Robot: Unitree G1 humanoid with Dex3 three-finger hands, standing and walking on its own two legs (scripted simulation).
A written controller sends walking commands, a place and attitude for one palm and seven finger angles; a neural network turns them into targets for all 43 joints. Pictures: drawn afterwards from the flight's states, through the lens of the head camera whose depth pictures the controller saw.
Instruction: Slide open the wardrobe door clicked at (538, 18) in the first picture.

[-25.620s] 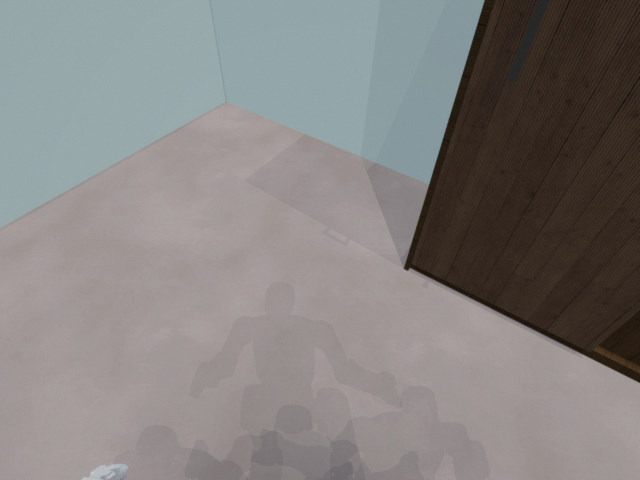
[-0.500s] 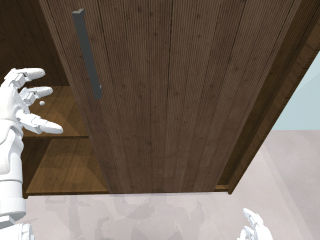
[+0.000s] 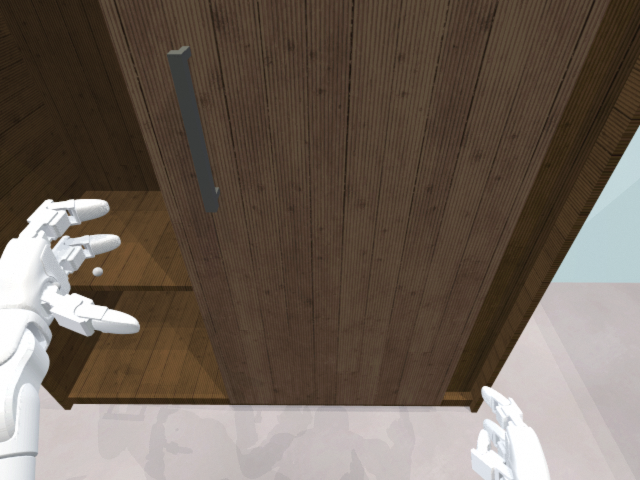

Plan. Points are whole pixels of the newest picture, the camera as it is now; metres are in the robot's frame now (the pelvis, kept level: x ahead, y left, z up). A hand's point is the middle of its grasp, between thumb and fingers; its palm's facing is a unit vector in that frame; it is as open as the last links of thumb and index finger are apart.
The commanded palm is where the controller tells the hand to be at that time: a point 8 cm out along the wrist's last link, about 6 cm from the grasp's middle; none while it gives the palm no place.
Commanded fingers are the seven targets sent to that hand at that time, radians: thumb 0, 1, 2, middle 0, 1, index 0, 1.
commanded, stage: draw the hand back to the body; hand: left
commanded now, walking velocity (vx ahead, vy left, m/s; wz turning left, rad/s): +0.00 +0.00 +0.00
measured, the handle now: (199, 136) +0.53 +0.26 +0.21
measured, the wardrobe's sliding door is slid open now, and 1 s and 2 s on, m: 0.53 0.53 0.53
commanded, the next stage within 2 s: step back with the hand held close in 1.02 s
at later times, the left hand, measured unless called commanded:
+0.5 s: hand (118, 288) +0.25 +0.26 +0.17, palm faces +0.42 -0.83 -0.37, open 10.2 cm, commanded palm +0.19 +0.29 +0.18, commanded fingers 0.00 0.68 0.80 -0.21 -0.43 -0.21 -0.43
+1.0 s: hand (130, 306) +0.24 +0.24 +0.15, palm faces +0.42 -0.83 -0.38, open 7.5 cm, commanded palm +0.19 +0.28 +0.18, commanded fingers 0.00 0.90 0.90 -0.20 -0.30 -0.20 -0.30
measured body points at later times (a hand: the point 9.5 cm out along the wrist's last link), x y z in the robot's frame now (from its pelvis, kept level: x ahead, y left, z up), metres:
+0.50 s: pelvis +0.03 +0.00 +0.01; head +0.00 -0.02 +0.46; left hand +0.22 +0.30 +0.19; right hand +0.20 -0.24 -0.08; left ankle +0.08 +0.10 -0.73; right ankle -0.04 -0.09 -0.73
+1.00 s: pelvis +0.04 -0.02 +0.01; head +0.01 -0.04 +0.46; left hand +0.21 +0.28 +0.18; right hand +0.23 -0.24 -0.08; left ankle +0.08 +0.10 -0.73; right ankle -0.04 -0.09 -0.73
